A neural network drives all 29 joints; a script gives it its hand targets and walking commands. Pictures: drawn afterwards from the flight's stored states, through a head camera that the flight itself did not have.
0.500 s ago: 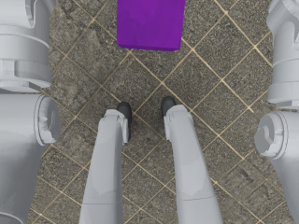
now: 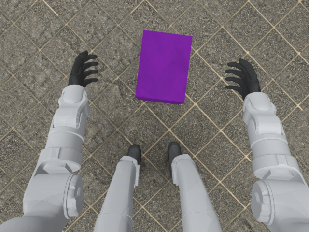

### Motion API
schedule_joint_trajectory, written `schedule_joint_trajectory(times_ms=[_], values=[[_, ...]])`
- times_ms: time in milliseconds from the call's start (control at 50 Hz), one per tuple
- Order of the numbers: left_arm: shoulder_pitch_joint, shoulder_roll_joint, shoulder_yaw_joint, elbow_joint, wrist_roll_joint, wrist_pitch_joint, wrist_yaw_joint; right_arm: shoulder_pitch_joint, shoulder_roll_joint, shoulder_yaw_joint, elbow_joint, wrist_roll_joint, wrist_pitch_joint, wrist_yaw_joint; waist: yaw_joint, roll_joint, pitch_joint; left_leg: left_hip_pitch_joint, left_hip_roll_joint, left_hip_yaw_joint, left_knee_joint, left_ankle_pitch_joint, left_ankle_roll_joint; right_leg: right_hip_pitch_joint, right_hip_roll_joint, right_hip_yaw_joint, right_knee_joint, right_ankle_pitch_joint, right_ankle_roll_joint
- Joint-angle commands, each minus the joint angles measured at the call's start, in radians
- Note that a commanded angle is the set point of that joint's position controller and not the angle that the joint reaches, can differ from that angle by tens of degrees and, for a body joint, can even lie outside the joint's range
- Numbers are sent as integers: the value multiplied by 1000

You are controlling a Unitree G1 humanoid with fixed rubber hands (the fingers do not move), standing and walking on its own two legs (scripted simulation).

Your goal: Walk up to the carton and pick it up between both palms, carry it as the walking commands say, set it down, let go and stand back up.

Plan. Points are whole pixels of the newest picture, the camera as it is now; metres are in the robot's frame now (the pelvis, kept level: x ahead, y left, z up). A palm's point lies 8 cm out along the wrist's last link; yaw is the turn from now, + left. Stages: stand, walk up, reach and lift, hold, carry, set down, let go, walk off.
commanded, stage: let go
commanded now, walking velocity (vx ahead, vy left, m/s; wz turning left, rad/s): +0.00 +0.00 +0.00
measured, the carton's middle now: (162, 70) +0.57 -0.05 -0.62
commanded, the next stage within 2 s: stand in 1.08 s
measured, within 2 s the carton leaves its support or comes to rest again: neither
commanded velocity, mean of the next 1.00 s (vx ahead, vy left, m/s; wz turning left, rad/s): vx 0.00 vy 0.00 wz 0.00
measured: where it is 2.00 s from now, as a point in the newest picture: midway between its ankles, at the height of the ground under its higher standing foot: (154, 168)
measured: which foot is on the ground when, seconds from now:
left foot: down 0.00-1.00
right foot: down 0.00-1.00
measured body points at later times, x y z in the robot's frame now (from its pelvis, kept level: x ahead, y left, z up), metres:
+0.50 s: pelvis +0.08 +0.01 +0.06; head +0.19 +0.02 +0.49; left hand +0.31 +0.22 -0.05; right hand +0.27 -0.23 -0.04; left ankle +0.05 +0.12 -0.67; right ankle +0.06 -0.11 -0.67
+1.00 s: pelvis +0.06 +0.01 +0.07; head +0.08 +0.01 +0.51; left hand +0.23 +0.24 -0.02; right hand +0.23 -0.22 -0.02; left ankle +0.05 +0.12 -0.67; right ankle +0.06 -0.11 -0.67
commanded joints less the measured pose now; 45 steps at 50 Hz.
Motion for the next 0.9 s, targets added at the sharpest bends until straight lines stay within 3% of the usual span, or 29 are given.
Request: schedule_joint_trajectory(times_ms=[0,60,80,100,120,160,180,200,220,260,320,380,400,420,460,480,500,540,560,580,600,660,700,720,760,800,840,860,880], values=[[-84,76,-43,-345,-39,-86,-19,-49,-158,1,-301,16,-80,1,-62,-20,-1321,515,-19,57,-48,345,-13,777,2,3,-62,502,23],[45,61,-38,-286,-15,-107,-42,94,-124,-28,-236,-8,-96,19,-57,-24,-1158,437,-10,44,-113,344,-13,779,1,18,-102,548,20],[151,56,-62,-205,-47,-117,-49,206,-129,-33,-250,-34,-110,16,-88,-103,-1108,450,0,33,-116,345,-5,813,-2,21,-118,577,24],[253,75,-45,-229,4,-126,-59,293,-57,-12,-235,1,-119,25,-25,-23,-1104,471,-14,55,-149,360,-6,829,-9,13,-124,598,35],[253,94,-34,-190,5,-141,-53,267,-48,-1,-229,13,-131,30,-13,-64,-1009,480,-13,51,-179,279,7,773,-6,-13,-151,489,49],[399,74,-38,-88,25,-138,-63,452,-33,-13,-127,-15,-134,39,-16,-45,-915,512,-6,49,-212,249,-13,773,-16,-8,-198,421,38],[421,82,-33,-159,37,-171,-64,431,-37,4,-208,-11,-160,40,12,-6,-949,510,-8,58,-199,334,-24,799,-8,-10,-188,504,40],[347,88,-12,-97,9,-178,-63,377,-18,25,-184,37,-159,40,22,-57,-862,438,-3,51,-189,279,0,792,-23,12,-171,488,44],[372,90,-22,-177,22,-184,-67,421,-89,-9,-246,10,-172,38,-12,-53,-966,511,-2,57,-208,322,-21,868,-15,9,-187,558,48],[583,42,-50,-237,27,-199,-62,602,-24,61,-264,27,-193,53,52,55,-915,692,-8,62,-231,428,-32,866,-13,-3,-225,530,34],[634,78,-65,-149,12,-211,-66,694,-26,55,-264,1,-201,36,7,-60,-771,674,15,34,-267,424,-3,830,-6,-10,-248,581,57],[725,79,-72,-280,6,-230,-81,796,-65,50,-345,16,-217,37,-7,32,-742,802,17,33,-304,464,-20,925,-3,-16,-286,563,47],[706,76,-60,-303,7,-235,-78,792,-28,74,-322,22,-214,38,13,37,-689,801,20,26,-317,478,-20,925,-8,-9,-292,578,40],[873,79,-87,-317,9,-241,-87,934,-62,61,-340,-4,-222,37,5,69,-746,944,16,29,-341,543,-28,964,3,-29,-324,579,42],[826,67,-116,-260,-44,-224,-97,863,-56,98,-317,23,-202,37,17,-2,-557,899,26,24,-392,465,-7,883,13,-32,-352,452,35],[809,85,-88,-309,-31,-238,-104,828,-45,109,-400,32,-224,36,22,-22,-560,879,10,35,-392,434,4,950,-3,-18,-374,493,38],[799,81,-110,-320,-37,-242,-113,832,-74,76,-419,-5,-223,33,-6,-39,-519,880,21,34,-413,412,-1,962,1,-24,-373,482,38],[944,75,-117,-366,-23,-246,-109,996,-53,97,-394,16,-216,43,24,38,-527,994,18,24,-447,492,-21,1000,12,-42,-402,446,24],[951,79,-120,-413,-37,-242,-123,965,-76,43,-445,-11,-220,40,5,34,-561,1076,25,12,-442,530,-29,1019,11,-49,-408,431,20],[936,90,-115,-381,-43,-235,-122,921,-58,102,-451,33,-218,37,25,46,-486,1025,25,10,-441,530,-23,994,1,-31,-405,438,23],[989,76,-136,-328,-66,-226,-130,998,-71,71,-402,-5,-202,36,5,-30,-488,1039,29,-2,-450,541,-12,1006,23,-28,-423,430,15],[1018,95,-146,-311,-75,-202,-131,985,-56,129,-369,7,-159,44,41,45,-310,998,44,7,-516,376,-16,1002,28,-31,-457,249,10],[947,98,-137,-328,-48,-164,-153,942,-58,110,-368,-19,-122,44,9,51,-203,913,39,34,-549,109,-19,1066,10,-38,-492,103,7],[925,84,-150,-299,-70,-163,-146,899,-38,144,-368,-11,-117,47,23,-35,-162,917,53,12,-575,40,8,1054,25,-67,-470,58,19],[912,98,-142,-335,-42,-140,-158,879,-72,103,-374,-36,-87,54,26,53,-109,935,75,20,-595,-51,-2,1044,30,-72,-468,-6,20],[907,99,-149,-328,-45,-129,-157,899,-54,85,-367,-50,-75,45,23,-11,-114,923,84,-1,-602,-43,10,1105,28,-65,-452,23,24],[876,101,-128,-362,-26,-124,-158,884,-62,85,-369,-48,-68,38,22,76,-62,903,76,12,-594,-17,4,1093,20,-47,-460,32,16],[917,116,-132,-355,-42,-117,-168,871,-84,71,-395,-54,-57,41,43,-12,-111,942,69,30,-576,3,7,1106,27,-60,-457,20,24],[922,114,-125,-364,-28,-110,-164,865,-68,95,-404,-35,-62,47,49,56,-98,923,67,46,-571,-45,-1,1134,19,-66,-461,7,19]])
